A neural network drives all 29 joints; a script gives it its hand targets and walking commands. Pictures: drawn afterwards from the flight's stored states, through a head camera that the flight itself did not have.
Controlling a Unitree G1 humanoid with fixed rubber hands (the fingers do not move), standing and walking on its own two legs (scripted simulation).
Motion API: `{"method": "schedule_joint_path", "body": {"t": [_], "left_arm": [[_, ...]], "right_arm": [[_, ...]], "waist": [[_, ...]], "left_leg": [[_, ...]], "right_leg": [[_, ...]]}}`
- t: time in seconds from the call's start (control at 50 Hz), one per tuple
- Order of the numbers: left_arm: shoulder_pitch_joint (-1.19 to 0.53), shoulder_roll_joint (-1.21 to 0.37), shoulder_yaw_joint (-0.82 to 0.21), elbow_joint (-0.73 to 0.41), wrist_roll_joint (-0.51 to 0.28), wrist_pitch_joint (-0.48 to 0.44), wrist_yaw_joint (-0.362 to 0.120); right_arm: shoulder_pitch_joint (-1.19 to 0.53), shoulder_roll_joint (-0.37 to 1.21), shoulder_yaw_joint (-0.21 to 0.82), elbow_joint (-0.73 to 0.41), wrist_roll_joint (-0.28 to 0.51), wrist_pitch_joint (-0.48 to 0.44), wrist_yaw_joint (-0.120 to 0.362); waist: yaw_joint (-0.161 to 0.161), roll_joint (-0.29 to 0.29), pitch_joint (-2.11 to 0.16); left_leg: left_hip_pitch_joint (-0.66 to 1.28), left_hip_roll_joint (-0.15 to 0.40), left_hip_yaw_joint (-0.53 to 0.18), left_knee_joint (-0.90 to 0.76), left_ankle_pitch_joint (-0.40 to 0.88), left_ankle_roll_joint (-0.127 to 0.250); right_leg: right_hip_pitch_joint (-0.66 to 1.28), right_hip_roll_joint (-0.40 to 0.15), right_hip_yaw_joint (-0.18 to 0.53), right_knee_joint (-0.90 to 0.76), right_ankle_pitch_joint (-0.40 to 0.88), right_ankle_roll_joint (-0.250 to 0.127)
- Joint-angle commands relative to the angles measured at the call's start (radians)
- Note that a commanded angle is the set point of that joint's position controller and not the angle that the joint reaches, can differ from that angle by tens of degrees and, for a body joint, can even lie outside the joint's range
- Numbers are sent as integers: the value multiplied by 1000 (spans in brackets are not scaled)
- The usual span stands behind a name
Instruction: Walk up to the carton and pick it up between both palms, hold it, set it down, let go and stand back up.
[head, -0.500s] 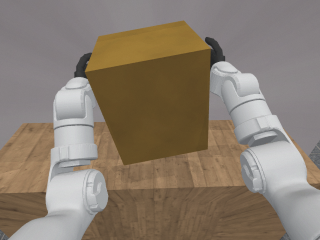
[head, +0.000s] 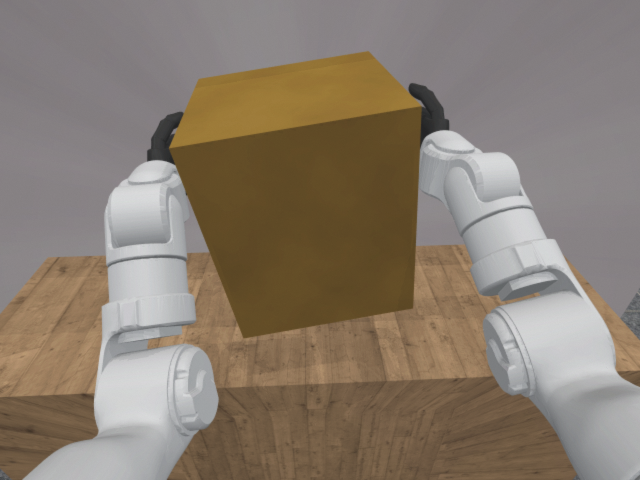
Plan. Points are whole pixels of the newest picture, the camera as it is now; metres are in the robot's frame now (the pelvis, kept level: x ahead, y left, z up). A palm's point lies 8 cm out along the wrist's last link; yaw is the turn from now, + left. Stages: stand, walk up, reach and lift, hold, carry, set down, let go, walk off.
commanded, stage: hold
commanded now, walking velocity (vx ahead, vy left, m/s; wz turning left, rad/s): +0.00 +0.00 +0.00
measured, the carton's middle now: (306, 194) +0.37 +0.00 +0.24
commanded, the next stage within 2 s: none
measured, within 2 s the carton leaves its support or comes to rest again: neither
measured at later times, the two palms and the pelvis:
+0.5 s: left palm (164, 176) +0.37 +0.16 +0.28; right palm (427, 143) +0.37 -0.15 +0.30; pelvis +0.00 +0.00 +0.00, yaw +0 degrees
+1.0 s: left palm (162, 174) +0.37 +0.16 +0.28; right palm (427, 142) +0.37 -0.14 +0.30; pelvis +0.00 +0.00 +0.00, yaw +0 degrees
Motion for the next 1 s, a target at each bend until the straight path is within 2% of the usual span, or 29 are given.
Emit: {"method": "schedule_joint_path", "body": {"t": [0.0, 0.14, 0.32, 0.48, 0.7, 0.94, 0.96, 0.98], "left_arm": [[-847, -555, -390, -133, -164, -117, -146], [-870, -564, -391, -113, -178, -124, -150], [-875, -576, -403, -142, -189, -129, -143], [-864, -575, -408, -166, -188, -127, -133], [-855, -564, -401, -151, -180, -124, -139], [-864, -568, -398, -134, -181, -124, -144], [-871, -531, -363, -93, -161, -123, -141], [-887, -533, -373, -127, -163, -127, -137]], "right_arm": [[-769, 722, 226, -274, 144, -4, 135], [-774, 702, 197, -232, 137, -5, 142], [-768, 688, 203, -238, 156, -8, 147], [-763, 698, 224, -266, 172, -8, 147], [-768, 713, 229, -285, 169, -2, 136], [-774, 702, 215, -265, 162, 2, 137], [-834, 717, 230, -274, 155, -4, 134], [-810, 727, 234, -241, 154, -3, 133]], "waist": [[4, 14, -324], [-10, 41, -336], [-14, 66, -364], [-6, 55, -368], [-7, 30, -354], [-9, 42, -353], [26, 19, -310], [18, 23, -335]], "left_leg": [[37, -90, 25, -41, 172, -14], [23, -84, 22, -43, 168, -26], [42, -78, 13, -27, 233, -43], [62, -79, 10, -16, 266, -40], [58, -88, 14, -20, 233, -27], [44, -84, 12, -27, 214, -30], [42, -92, 25, -27, 194, -15], [59, -86, 26, -30, 196, -14]], "right_leg": [[109, 63, 29, -8, 193, 65], [104, 63, 31, -8, 174, 52], [111, 71, 26, 0, 204, 49], [112, 74, 25, 2, 229, 56], [112, 65, 30, -4, 237, 66], [107, 66, 33, -5, 211, 57], [81, 62, 29, -16, 197, 71], [80, 64, 29, -7, 189, 70]]}}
